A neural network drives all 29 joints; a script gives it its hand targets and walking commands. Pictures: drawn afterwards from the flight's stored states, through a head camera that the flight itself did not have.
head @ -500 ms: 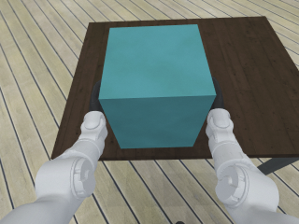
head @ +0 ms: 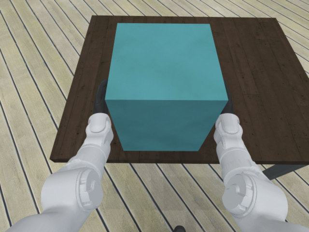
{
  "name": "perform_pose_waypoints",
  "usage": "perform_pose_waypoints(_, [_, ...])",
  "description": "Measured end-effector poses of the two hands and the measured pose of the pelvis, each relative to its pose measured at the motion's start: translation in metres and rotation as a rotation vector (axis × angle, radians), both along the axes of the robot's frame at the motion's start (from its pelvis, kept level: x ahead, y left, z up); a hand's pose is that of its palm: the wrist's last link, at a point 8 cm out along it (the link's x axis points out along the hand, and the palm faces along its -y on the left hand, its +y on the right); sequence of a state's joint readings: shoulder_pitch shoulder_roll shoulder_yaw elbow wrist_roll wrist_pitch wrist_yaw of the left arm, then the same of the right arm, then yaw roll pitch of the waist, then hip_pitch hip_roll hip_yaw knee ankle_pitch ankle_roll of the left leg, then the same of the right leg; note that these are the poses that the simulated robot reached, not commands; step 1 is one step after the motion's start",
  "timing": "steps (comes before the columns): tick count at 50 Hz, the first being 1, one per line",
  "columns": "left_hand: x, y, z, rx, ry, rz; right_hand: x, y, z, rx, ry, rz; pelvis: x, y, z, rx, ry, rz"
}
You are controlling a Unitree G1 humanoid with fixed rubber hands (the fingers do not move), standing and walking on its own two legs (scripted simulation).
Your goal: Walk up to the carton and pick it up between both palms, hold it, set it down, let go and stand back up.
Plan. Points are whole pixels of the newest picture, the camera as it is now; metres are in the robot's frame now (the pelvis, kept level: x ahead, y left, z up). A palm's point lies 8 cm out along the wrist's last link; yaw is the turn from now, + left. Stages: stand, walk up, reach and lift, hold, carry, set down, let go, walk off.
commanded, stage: reach and lift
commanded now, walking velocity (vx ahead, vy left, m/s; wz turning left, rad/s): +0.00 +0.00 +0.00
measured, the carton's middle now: (162, 94) +0.49 -0.01 +0.03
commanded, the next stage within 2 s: none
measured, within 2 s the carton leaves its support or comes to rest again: neither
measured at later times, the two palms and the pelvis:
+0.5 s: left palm (102, 110) +0.43 +0.15 +0.03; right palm (224, 108) +0.43 -0.17 +0.04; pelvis +0.00 -0.01 +0.00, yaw +0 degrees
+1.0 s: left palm (101, 112) +0.43 +0.15 +0.03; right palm (225, 112) +0.42 -0.17 +0.04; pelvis -0.02 -0.01 +0.00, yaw +0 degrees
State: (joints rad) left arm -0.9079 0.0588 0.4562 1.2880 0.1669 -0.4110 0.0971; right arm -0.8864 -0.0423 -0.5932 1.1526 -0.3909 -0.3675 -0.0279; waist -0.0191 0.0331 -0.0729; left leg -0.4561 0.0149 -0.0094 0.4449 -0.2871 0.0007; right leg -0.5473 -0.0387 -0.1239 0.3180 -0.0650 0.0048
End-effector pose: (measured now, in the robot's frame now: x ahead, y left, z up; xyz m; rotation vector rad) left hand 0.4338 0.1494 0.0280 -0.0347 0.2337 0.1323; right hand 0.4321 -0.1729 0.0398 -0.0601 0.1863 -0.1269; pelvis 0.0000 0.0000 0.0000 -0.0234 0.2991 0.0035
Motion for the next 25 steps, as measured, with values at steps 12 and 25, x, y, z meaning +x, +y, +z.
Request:
perform_pose_waypoints(12, [0.0001,0.0001,-0.0008,0.003,-0.007,0.000,-0.0003,0.0000,0.0004,-0.022,-0.005,0.003,0.0007,-0.0044,0.0012,0.003,0.008,0.004])
perform_pose_waypoints(25, [-0.0001,0.0002,-0.0024,0.001,-0.024,0.000,-0.0009,0.0001,0.0005,-0.051,-0.022,0.009,-0.0012,-0.0057,0.0012,0.006,0.030,0.006])
